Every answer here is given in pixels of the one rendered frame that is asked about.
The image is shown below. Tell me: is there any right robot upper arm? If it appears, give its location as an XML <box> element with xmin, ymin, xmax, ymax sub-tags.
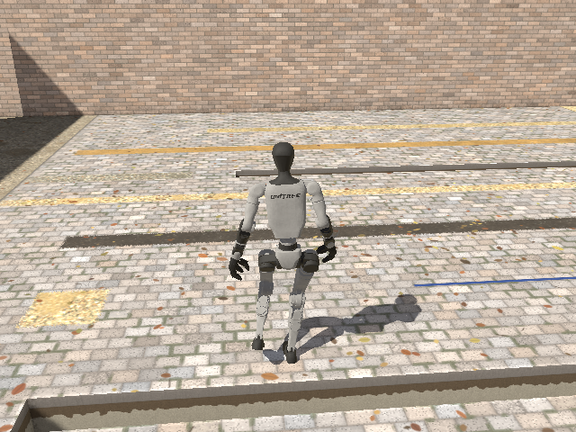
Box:
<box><xmin>303</xmin><ymin>180</ymin><xmax>329</xmax><ymax>230</ymax></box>

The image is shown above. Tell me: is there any left robot upper arm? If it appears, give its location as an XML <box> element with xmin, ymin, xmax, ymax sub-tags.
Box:
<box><xmin>241</xmin><ymin>182</ymin><xmax>266</xmax><ymax>233</ymax></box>

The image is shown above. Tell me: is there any right robot hand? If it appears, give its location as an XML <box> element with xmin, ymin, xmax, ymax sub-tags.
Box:
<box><xmin>316</xmin><ymin>243</ymin><xmax>337</xmax><ymax>263</ymax></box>

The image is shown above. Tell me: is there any left robot hand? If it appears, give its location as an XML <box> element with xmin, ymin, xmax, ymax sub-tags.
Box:
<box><xmin>229</xmin><ymin>257</ymin><xmax>249</xmax><ymax>281</ymax></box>

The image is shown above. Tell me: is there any robot left forearm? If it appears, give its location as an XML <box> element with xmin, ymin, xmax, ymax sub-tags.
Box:
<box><xmin>231</xmin><ymin>219</ymin><xmax>250</xmax><ymax>260</ymax></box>

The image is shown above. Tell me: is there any robot right forearm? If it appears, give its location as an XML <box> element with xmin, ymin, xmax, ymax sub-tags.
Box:
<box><xmin>320</xmin><ymin>215</ymin><xmax>335</xmax><ymax>248</ymax></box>

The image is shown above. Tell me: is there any robot right foot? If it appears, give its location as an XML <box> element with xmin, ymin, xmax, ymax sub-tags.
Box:
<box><xmin>283</xmin><ymin>341</ymin><xmax>297</xmax><ymax>364</ymax></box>

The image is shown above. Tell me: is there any robot left thigh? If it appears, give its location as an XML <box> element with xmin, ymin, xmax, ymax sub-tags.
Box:
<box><xmin>258</xmin><ymin>249</ymin><xmax>276</xmax><ymax>296</ymax></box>

